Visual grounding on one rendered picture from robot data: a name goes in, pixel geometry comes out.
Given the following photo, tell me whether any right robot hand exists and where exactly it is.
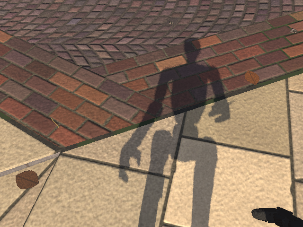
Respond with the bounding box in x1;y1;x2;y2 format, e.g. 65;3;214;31
251;206;303;227

